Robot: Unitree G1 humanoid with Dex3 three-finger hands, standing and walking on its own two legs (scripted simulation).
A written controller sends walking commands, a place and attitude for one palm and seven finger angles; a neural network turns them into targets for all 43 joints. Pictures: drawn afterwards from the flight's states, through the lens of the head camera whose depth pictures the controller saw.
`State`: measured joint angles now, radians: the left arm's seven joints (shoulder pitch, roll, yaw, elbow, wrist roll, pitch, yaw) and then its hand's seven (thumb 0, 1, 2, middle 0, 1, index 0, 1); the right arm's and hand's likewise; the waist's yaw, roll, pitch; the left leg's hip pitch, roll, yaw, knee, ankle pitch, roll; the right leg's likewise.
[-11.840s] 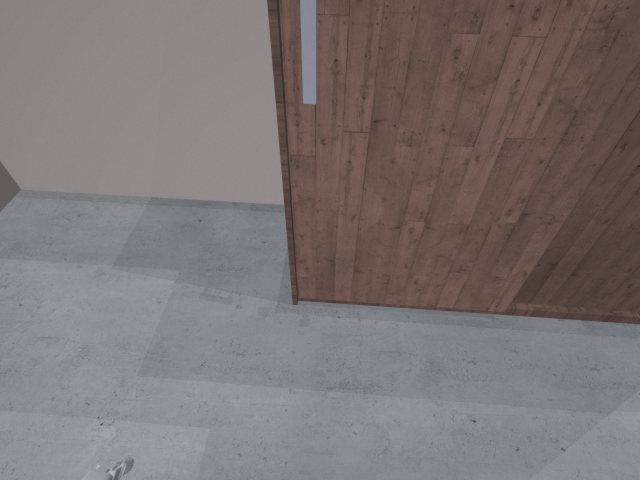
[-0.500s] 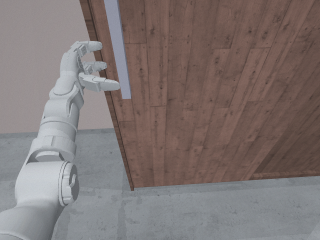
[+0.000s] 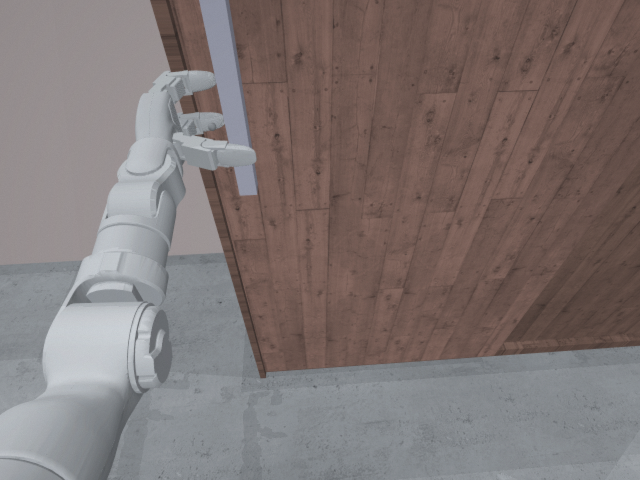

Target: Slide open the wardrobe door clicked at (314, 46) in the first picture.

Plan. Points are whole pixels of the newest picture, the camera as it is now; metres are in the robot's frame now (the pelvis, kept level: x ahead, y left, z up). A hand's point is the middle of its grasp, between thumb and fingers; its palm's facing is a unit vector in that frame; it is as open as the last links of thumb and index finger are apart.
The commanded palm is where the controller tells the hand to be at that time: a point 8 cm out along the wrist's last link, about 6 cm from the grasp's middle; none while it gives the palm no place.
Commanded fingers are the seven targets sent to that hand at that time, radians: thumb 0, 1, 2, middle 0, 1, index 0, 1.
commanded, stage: feel for the door with the fingertips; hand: left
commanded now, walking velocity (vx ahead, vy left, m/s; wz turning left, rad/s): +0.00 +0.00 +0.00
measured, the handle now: (235, 99) +0.54 +0.11 +0.22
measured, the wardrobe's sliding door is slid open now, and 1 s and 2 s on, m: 0.00 0.00 0.00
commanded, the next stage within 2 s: slide the fingers in behind the handle in 0.26 s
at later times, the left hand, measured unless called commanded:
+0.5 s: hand (222, 123) +0.50 +0.12 +0.21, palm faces +0.10 -1.00 -0.01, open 13.8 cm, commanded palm +0.47 +0.18 +0.21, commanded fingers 0.00 -0.50 0.30 -0.30 -1.20 -0.30 -1.20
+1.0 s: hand (233, 123) +0.50 +0.11 +0.21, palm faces +0.08 -1.00 +0.02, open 13.9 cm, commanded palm +0.47 +0.16 +0.21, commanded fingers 0.00 -0.50 0.30 -0.30 -1.20 -0.30 -1.20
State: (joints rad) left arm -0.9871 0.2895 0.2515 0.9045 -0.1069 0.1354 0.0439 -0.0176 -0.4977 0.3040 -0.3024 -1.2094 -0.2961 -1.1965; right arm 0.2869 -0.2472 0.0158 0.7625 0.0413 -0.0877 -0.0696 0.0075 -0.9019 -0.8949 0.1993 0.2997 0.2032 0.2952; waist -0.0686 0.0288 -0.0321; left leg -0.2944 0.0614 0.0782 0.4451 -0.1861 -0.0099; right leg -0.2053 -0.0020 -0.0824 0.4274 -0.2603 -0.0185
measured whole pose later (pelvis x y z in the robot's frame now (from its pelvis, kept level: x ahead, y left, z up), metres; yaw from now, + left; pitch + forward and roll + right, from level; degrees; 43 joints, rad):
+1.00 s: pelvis +0.00 +0.00 +0.00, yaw +0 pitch +4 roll -1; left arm -1.06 0.26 0.25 1.00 -0.09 0.08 0.08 -0.02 -0.50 0.30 -0.30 -1.20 -0.31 -1.21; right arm 0.32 -0.26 0.00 0.78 0.03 -0.11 -0.05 0.01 -0.90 -0.90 0.20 0.30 0.20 0.30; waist -0.09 0.03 -0.04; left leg -0.34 0.06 0.08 0.47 -0.20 0.00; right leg -0.25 -0.01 -0.08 0.45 -0.27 -0.01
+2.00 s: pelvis +0.00 +0.00 +0.00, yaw +0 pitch +4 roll +0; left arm -1.09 0.22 0.24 1.02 -0.08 0.09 0.13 -0.02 -0.50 0.30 -0.29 -1.20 -0.31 -1.21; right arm 0.33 -0.25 0.00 0.79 0.02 -0.11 -0.04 0.01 -0.90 -0.89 0.20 0.30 0.20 0.30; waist -0.09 0.03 -0.04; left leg -0.35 0.06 0.07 0.47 -0.20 -0.01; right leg -0.26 0.00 -0.08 0.46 -0.27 -0.02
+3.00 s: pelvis +0.00 +0.00 +0.00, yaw +0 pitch +4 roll +0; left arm -1.04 0.20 0.21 0.93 -0.10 0.11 0.15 0.00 0.65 0.79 -0.36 -1.36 -0.38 -1.36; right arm 0.31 -0.25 -0.01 0.78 0.03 -0.11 -0.04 0.01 -0.90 -0.90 0.20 0.30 0.20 0.30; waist -0.07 0.04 -0.04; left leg -0.32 0.06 0.07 0.46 -0.20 -0.01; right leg -0.23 0.00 -0.08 0.44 -0.27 -0.02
